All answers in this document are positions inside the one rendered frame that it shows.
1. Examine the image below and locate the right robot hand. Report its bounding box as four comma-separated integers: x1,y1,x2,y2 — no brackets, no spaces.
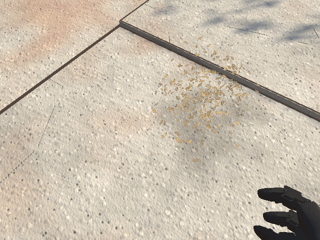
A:
253,185,320,240

